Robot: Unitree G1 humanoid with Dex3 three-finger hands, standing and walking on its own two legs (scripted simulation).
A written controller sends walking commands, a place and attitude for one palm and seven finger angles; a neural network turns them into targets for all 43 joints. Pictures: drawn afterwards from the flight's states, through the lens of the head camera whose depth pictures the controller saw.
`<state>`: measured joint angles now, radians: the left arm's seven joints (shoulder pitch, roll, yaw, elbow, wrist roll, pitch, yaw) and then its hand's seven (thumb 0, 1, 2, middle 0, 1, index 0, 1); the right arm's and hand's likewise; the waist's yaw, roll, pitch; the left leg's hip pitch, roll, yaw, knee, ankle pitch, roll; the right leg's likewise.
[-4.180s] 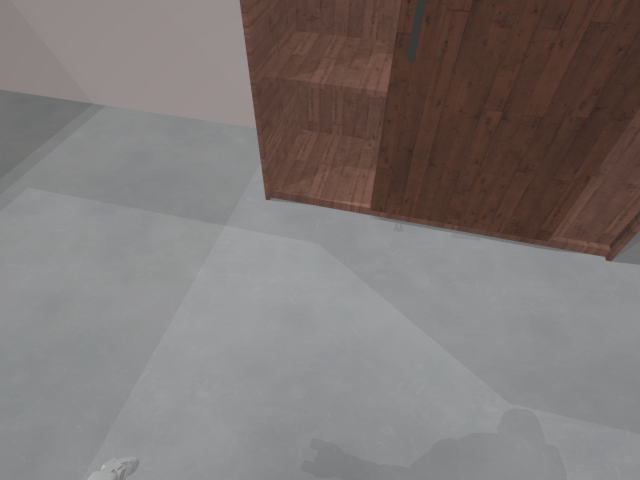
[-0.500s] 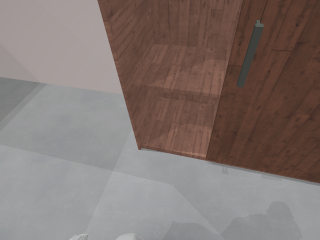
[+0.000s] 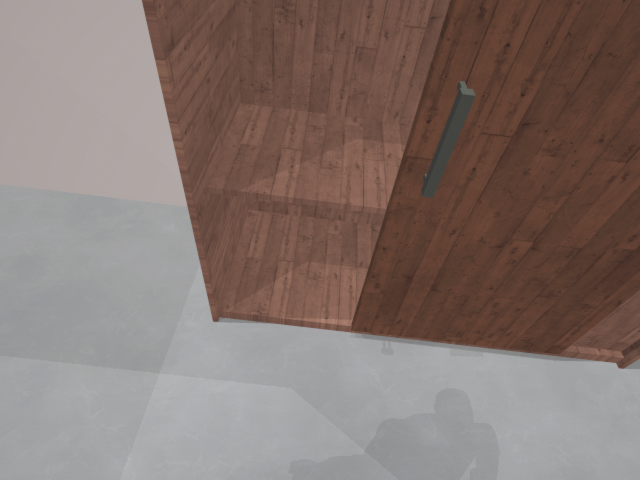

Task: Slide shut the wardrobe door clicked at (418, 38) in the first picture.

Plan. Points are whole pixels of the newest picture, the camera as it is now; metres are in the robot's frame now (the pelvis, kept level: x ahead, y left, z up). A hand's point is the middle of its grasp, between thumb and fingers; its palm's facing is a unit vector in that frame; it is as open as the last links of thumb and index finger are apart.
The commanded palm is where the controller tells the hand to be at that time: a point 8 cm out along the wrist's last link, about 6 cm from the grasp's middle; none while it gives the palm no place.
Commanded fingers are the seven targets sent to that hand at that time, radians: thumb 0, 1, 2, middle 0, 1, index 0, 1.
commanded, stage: take the last steps up to it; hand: right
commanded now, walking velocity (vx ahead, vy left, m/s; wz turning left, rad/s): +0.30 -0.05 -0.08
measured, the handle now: (443, 142) +0.69 -0.20 +0.07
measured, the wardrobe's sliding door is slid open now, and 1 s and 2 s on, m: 0.47 0.47 0.47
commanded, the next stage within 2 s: come to a stop and stand still in 0.62 s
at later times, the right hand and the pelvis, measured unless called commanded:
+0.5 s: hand out of the picture +0.08 -0.25 -0.18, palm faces +0.08 +0.98 -0.17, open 7.4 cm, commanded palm none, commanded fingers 0.00 -0.90 -0.90 0.20 0.30 0.20 0.30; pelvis +0.10 -0.07 +0.00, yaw +0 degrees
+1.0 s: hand (454, 400) +0.30 -0.23 -0.18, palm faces +0.04 +0.98 -0.21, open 7.2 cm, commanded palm none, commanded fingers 0.00 -0.90 -0.90 0.20 0.30 0.20 0.30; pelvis +0.21 -0.06 -0.01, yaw +0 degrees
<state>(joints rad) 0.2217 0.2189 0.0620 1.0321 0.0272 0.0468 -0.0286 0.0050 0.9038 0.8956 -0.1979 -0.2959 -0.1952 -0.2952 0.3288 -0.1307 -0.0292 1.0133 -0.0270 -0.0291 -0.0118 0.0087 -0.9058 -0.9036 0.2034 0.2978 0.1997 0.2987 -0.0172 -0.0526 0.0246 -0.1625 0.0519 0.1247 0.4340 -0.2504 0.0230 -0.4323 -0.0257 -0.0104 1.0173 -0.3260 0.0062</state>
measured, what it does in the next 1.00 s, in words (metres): walks ahead: right foot, then left foot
